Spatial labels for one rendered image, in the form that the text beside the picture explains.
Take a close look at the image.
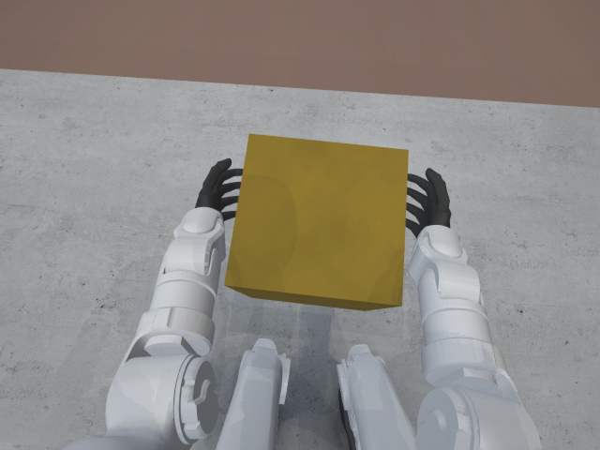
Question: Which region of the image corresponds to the robot left shin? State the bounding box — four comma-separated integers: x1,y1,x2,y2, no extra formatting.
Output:
238,338,278,375

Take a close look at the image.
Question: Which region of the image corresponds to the right robot hand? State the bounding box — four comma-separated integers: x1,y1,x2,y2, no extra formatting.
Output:
406,168,451,238

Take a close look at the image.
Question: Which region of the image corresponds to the robot right forearm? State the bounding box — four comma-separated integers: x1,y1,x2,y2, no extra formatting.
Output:
408,225,542,448

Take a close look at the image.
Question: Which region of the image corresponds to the right robot thigh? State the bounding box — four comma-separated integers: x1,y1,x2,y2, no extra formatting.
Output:
337,352,417,450

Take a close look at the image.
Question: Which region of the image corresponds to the left robot upper arm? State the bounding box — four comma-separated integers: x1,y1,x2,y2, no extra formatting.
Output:
62,353,219,450

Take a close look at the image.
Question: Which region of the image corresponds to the carton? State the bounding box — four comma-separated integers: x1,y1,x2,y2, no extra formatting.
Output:
224,134,409,311

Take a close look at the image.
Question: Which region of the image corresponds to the left robot hand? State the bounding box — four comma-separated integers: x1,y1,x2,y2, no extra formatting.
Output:
195,158,243,221

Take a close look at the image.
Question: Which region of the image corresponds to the robot left forearm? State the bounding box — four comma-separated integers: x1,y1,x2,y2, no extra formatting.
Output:
106,207,226,429

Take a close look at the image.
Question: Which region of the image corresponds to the right robot upper arm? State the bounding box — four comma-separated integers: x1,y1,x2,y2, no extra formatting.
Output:
415,383,542,450

